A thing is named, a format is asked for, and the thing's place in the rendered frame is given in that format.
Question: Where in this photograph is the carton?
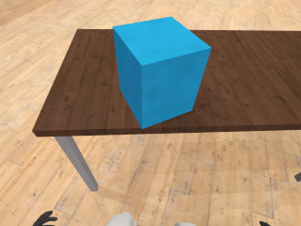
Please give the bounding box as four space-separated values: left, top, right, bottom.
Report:
112 16 212 129

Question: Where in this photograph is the robot left hand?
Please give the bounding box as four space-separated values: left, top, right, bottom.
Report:
32 210 57 226

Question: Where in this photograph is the table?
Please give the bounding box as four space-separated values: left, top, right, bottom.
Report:
32 28 301 192

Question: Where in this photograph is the robot left thigh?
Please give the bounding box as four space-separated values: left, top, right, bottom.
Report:
105 214 137 226

